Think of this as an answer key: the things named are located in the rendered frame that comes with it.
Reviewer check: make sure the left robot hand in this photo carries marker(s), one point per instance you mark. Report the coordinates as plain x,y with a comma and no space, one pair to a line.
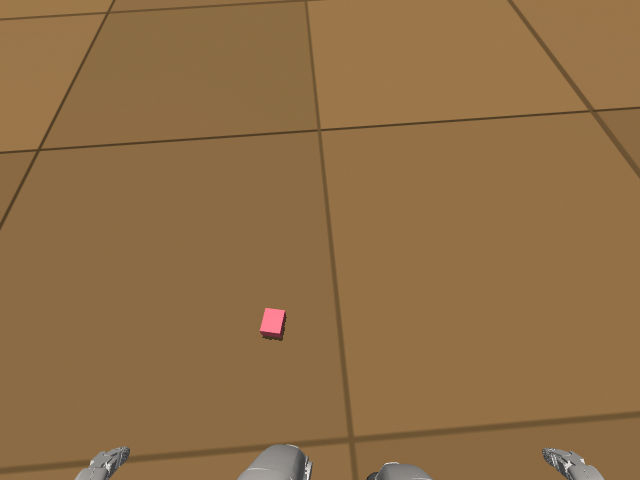
103,465

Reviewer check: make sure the right robot hand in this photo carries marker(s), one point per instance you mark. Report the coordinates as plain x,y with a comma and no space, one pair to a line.
571,465

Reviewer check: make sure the small box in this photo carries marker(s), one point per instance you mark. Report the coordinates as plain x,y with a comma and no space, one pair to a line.
273,322

